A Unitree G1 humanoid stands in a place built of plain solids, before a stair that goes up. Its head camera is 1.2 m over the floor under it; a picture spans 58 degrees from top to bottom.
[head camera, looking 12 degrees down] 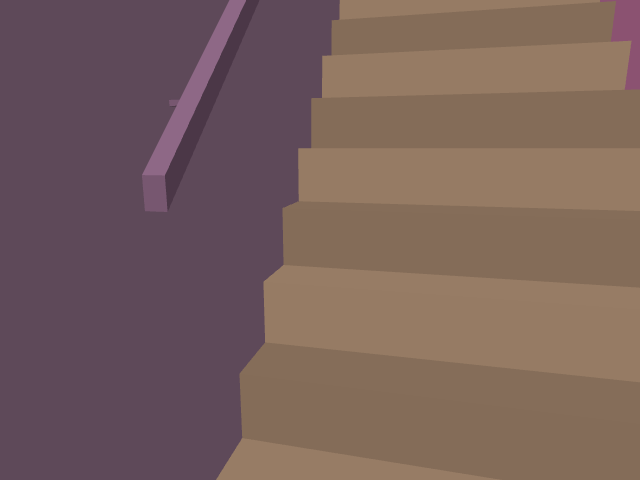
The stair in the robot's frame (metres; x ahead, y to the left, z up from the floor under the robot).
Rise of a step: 0.20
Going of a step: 0.20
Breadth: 1.21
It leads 13 degrees to the right of straight ahead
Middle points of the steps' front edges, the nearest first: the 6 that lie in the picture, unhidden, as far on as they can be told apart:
0.94 -0.37 0.60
1.13 -0.42 0.80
1.33 -0.46 1.00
1.52 -0.51 1.20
1.72 -0.55 1.40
1.91 -0.60 1.60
